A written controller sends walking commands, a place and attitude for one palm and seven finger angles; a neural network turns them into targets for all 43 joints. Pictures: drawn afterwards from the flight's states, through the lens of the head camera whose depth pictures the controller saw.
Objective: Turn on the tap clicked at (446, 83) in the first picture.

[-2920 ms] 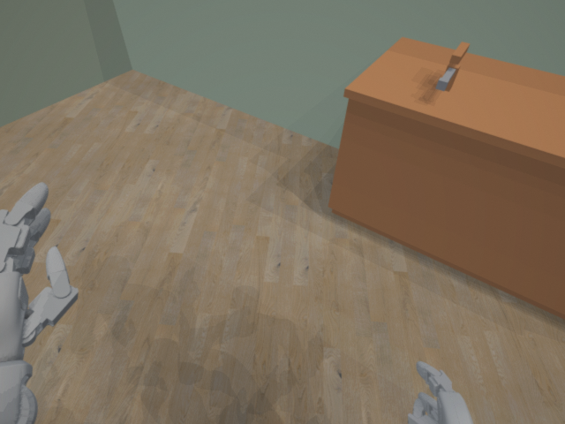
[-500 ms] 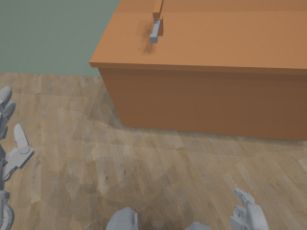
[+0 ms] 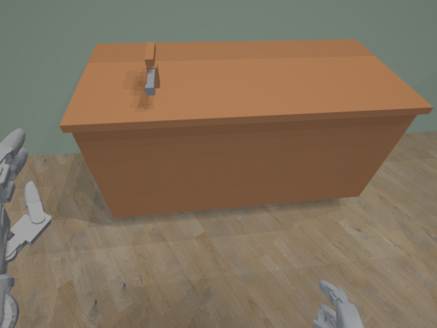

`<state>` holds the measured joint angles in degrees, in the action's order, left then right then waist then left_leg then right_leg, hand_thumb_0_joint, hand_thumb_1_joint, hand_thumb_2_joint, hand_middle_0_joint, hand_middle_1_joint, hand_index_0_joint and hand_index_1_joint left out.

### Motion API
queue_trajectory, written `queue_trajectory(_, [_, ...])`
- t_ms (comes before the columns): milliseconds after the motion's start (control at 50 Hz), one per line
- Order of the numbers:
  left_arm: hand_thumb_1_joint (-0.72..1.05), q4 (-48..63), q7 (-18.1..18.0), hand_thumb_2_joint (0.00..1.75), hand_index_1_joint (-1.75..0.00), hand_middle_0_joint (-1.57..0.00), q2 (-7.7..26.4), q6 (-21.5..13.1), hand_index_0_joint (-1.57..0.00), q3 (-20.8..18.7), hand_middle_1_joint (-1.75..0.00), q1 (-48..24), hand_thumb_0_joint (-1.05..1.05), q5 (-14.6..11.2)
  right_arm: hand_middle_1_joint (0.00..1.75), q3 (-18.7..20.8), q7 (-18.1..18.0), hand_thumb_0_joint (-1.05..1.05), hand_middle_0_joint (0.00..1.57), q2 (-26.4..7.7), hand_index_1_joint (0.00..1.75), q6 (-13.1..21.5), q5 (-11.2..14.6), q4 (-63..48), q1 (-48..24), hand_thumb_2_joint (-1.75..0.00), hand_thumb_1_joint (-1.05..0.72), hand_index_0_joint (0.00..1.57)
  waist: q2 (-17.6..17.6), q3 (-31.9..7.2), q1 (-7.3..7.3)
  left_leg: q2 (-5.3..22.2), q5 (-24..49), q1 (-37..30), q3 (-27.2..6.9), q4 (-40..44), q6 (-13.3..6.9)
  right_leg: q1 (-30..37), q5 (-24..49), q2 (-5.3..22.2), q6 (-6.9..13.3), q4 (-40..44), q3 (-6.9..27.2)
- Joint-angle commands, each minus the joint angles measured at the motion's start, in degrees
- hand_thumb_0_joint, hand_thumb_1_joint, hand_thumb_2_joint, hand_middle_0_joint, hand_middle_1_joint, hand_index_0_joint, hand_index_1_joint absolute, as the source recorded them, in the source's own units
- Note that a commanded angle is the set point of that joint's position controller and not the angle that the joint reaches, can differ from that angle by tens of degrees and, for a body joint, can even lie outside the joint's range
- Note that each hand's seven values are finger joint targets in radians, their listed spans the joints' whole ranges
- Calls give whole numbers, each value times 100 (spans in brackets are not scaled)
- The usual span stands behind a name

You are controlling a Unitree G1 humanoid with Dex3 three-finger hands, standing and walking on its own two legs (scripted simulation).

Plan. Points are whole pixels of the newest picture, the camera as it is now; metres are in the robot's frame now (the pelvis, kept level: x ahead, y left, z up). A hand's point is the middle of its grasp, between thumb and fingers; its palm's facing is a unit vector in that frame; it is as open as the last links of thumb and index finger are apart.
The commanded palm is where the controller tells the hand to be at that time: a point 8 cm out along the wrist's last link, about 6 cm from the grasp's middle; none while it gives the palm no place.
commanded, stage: turn to face it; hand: left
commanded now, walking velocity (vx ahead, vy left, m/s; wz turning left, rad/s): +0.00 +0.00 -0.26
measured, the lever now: (150, 89) +0.79 +0.29 +0.00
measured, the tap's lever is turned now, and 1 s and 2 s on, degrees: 0 0 0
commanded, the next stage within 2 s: take the last steps up to it in 0.10 s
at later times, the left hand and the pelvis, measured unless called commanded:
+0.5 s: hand (83, 250) +0.17 +0.18 +0.18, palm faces +0.33 -0.83 -0.44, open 7.4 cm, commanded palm +0.12 +0.23 +0.18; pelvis -0.06 -0.04 +0.00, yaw -4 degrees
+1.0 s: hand (135, 219) +0.22 +0.14 +0.17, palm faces +0.29 -0.84 -0.46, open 7.4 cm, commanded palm +0.16 +0.20 +0.18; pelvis -0.02 -0.07 +0.00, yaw -5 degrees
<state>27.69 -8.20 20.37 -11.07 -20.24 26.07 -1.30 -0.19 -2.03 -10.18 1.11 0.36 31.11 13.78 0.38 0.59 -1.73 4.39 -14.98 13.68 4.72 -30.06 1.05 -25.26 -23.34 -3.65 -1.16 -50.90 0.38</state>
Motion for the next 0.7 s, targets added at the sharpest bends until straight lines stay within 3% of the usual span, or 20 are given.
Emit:
queue_trajectory(0, [90,1399,-105,90,-30,-20,778,-394,-20,-213,-30,-741,0,23,30,300,8,0,20,-877,30,544,33,-679,-379,-90,-90,20,-1475,-202,166,1320,1527,-39,-524,913,-640,344,-227,241,-126,790,-423])
queue_trajectory(60, [90,1046,-121,90,-30,-20,893,-308,-20,-402,-30,-764,0,56,30,317,30,0,20,-948,30,614,28,-600,-461,-90,-90,20,-1310,-198,172,1258,1212,213,-323,527,-429,1065,381,179,-135,1833,-700])
queue_trajectory(100, [90,973,-106,90,-30,-20,1001,-354,-20,-566,-30,-723,0,38,30,301,48,0,20,-885,30,615,38,-605,-508,-90,-90,20,-946,-401,145,1082,627,523,-171,-49,-242,1683,1048,391,-36,2569,-485])
queue_trajectory(120, [90,952,-118,90,-30,-20,1146,-384,-20,-689,-30,-675,0,54,30,292,67,0,20,-794,30,583,43,-618,-469,-90,-90,20,-187,-546,182,738,131,691,55,-745,-68,1777,1826,910,230,2798,257])
queue_trajectory(140, [90,971,-158,90,-30,-20,1345,-411,-20,-862,-30,-585,0,32,30,239,67,0,20,-634,30,547,33,-683,-489,-90,-90,20,937,-682,184,106,-850,1357,238,-1663,160,2035,3161,1776,704,2935,1606])
queue_trajectory(160, [90,935,-159,90,-30,-20,1288,-334,-20,-931,-30,-460,0,-66,30,275,73,0,20,-658,30,534,68,-724,-689,-90,-90,20,1438,-827,30,-129,-1717,1517,-169,-2614,196,1754,3018,2227,1049,3227,2206])
queue_trajectory(180, [90,1035,-149,90,-30,-20,1353,-303,-20,-965,-30,-253,0,-109,30,319,49,0,20,-707,30,500,74,-685,-757,-90,-90,20,1260,-744,61,-55,-1471,1511,-570,-3163,144,1544,2477,2234,1064,3377,2268])
queue_trajectory(220, [90,1176,-165,90,-30,-20,1348,-381,-20,-1136,-30,338,0,-128,30,163,41,0,20,-574,30,378,21,-598,-764,-90,-90,20,665,-887,140,12,-927,1861,-634,-3348,158,1857,2029,2011,1139,3237,1795])
queue_trajectory(260, [90,1367,-171,90,-30,-20,1308,-451,-20,-1138,-30,356,0,-127,30,124,38,0,20,-594,30,279,23,-545,-825,-90,-90,20,559,-1060,220,46,-738,1738,-523,-2767,139,1986,1809,1840,1056,3200,1159])
queue_trajectory(300, [90,1265,-218,90,-30,-20,1322,-512,-20,-1161,-30,484,0,-90,30,160,-59,0,20,-650,30,305,4,-504,-848,-90,-90,20,638,-1082,191,-66,-798,1403,-301,-2004,44,1830,1180,1728,1057,3400,1141])
queue_trajectory(380, [90,1200,-256,90,-30,-20,1187,-474,-20,-952,-30,411,0,-50,30,267,-166,0,20,-750,30,400,-9,-473,-726,-90,-90,20,675,-821,130,-170,-1085,891,-52,-900,-132,1492,-475,1908,1134,3792,1604])
queue_trajectory(460, [90,1156,-232,90,-30,-20,943,-496,-20,-585,-30,-41,0,-3,30,317,-226,0,20,-824,30,488,-28,-431,-485,-90,-90,20,127,-713,291,-266,-815,-382,46,658,-295,910,-1083,1521,783,3364,1250])
queue_trajectory(480, [90,1221,-219,90,-30,-20,954,-560,-20,-547,-30,-210,0,13,30,335,-268,0,20,-900,30,516,-57,-445,-412,-90,-90,20,-394,-613,328,30,-1206,-744,-416,1208,-513,490,-1051,1101,569,2657,945])
queue_trajectory(500, [90,1286,-221,90,-30,-20,856,-610,-20,-471,-30,-391,0,33,30,343,-273,0,20,-1020,30,537,-72,-473,-444,-90,-90,20,-1360,-353,309,878,-1744,-1044,-1736,1742,-894,-333,-816,483,314,1493,284])
queue_trajectory(520, [90,1249,-246,90,-30,-20,895,-631,-20,-437,-30,-538,0,132,30,319,-247,0,20,-980,30,575,-41,-444,-495,-90,-90,20,-1796,-45,292,1680,-1845,-966,-2674,2022,-1296,-1024,-638,238,169,132,-406])
queue_trajectory(540, [90,1067,-224,90,-30,-20,1069,-641,-20,-535,-30,-726,0,190,30,280,-259,0,20,-844,30,629,-52,-337,-630,-90,-90,20,-1710,219,323,1793,-2262,-248,-2761,2221,-1462,-1072,-414,438,171,-830,-204])
queue_trajectory(560, [90,1058,-171,90,-30,-20,1252,-686,-20,-666,-30,-952,0,213,30,280,-239,0,20,-772,30,685,-25,-273,-603,-90,-90,20,-1400,374,256,1687,-2514,217,-2500,2189,-1476,-960,-202,554,138,-1128,-115])
queue_trajectory(620, [90,759,-126,90,-30,-20,773,-580,-20,-260,-30,-725,0,229,30,353,-200,0,20,-888,30,735,-9,-207,-578,-90,-90,20,-1236,559,199,1178,-2036,585,-1297,1900,-1204,-463,-3,631,76,-526,-485])
queue_trajectory(660, [90,818,-128,90,-30,-20,834,-556,-20,-322,-30,-705,0,199,30,314,-215,0,20,-871,30,765,-12,-198,-552,-90,-90,20,-1305,420,209,1035,-1650,516,-964,1810,-1061,23,62,568,33,323,-730])
queue_trajectory(680, [90,820,-123,90,-30,-20,780,-547,-20,-276,-30,-742,0,170,30,282,-219,0,20,-834,30,769,-26,-209,-553,-90,-90,20,-1217,357,229,1058,-1446,536,-1034,1734,-1037,297,-13,541,12,758,-789])
